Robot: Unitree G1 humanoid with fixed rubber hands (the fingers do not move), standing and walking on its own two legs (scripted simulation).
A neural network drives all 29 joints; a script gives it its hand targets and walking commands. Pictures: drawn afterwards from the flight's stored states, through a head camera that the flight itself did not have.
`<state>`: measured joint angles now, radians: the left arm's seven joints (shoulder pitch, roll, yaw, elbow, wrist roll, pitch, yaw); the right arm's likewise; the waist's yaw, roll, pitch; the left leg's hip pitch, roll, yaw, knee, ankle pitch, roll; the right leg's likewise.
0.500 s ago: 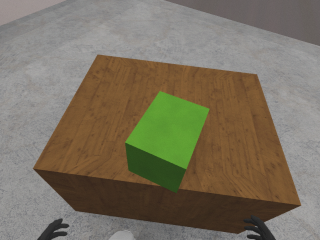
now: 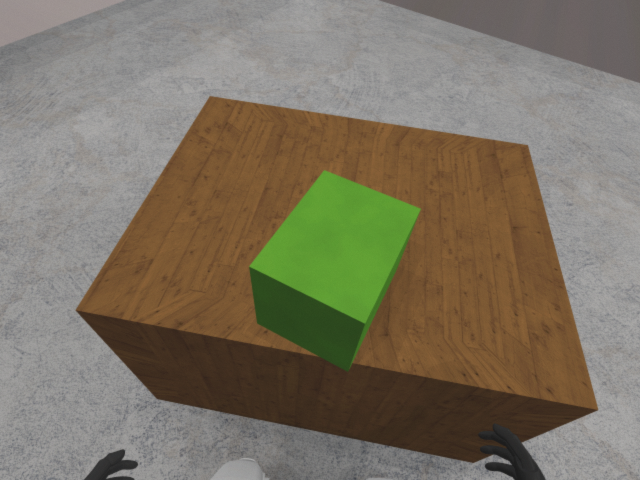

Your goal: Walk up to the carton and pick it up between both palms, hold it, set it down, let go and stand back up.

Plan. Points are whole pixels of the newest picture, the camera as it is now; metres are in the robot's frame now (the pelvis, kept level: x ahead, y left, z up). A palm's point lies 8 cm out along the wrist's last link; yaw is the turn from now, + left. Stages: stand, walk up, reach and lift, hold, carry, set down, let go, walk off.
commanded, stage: walk up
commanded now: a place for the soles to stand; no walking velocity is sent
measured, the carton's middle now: (335, 268) +0.45 -0.04 -0.10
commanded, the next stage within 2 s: none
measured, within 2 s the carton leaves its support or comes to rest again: neither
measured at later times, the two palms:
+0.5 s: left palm out of the picture +0.11 +0.25 -0.09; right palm out of the picture +0.10 -0.28 -0.08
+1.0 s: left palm out of the picture +0.11 +0.27 -0.09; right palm out of the picture +0.12 -0.26 -0.08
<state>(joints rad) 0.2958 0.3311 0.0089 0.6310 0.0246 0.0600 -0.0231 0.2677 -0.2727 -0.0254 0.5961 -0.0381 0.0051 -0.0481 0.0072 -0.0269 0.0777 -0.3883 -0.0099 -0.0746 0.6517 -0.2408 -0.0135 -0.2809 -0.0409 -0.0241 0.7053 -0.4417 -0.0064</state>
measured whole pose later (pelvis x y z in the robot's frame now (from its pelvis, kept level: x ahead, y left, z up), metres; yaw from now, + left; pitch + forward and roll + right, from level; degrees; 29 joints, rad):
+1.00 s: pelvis +0.01 +0.01 +0.01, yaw -5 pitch -2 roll +0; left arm 0.35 0.30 0.01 0.63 0.00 0.01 -0.01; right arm 0.20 -0.28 -0.01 0.66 -0.01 0.01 0.01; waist 0.01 0.00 0.05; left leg -0.30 0.02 0.00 0.57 -0.24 -0.02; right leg -0.22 -0.02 0.06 0.58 -0.33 0.04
